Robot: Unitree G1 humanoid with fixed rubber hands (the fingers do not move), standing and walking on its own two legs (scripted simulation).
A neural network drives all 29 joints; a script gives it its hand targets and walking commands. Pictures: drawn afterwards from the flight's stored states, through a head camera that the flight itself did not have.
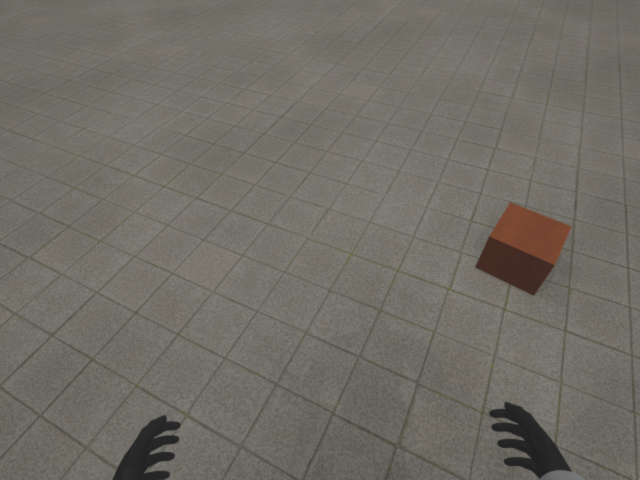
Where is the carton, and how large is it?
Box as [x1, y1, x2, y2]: [475, 202, 571, 295]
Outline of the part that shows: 510,202 490,234 475,267 533,295 554,265 571,226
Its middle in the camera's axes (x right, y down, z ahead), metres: +0.77 +0.05 +1.47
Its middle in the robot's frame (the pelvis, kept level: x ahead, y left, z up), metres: +1.00 -0.76 -0.66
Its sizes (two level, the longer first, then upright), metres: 0.224 0.223 0.182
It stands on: the floor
